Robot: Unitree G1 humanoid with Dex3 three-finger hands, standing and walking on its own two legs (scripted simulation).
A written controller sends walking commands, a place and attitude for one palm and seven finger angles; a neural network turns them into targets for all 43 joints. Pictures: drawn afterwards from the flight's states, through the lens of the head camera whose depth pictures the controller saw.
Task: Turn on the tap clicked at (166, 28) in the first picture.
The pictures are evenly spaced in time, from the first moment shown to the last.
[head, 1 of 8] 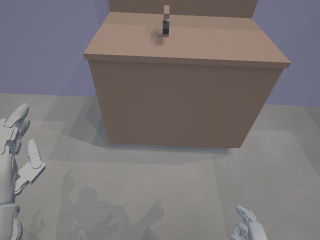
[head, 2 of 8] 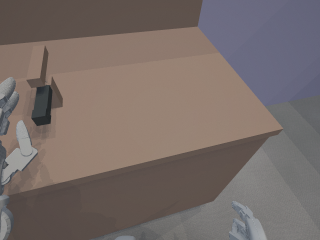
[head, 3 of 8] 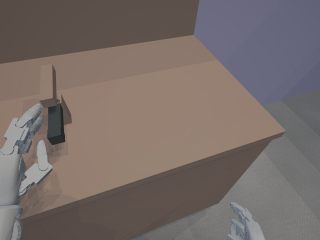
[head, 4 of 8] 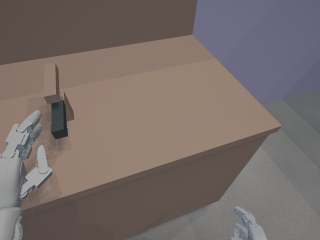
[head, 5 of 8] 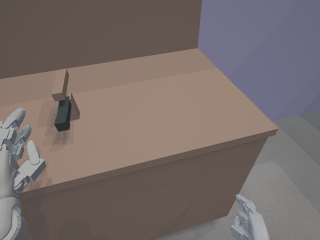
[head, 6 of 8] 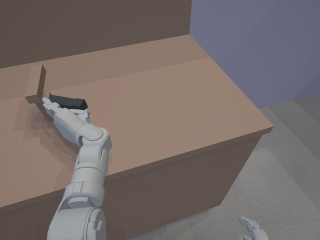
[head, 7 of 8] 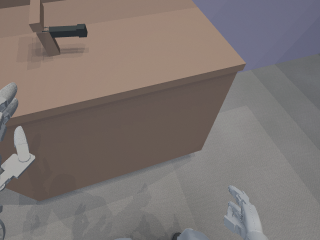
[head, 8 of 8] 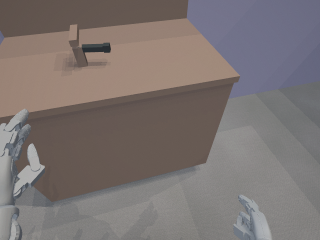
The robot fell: no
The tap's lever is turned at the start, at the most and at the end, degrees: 0 79 78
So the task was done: yes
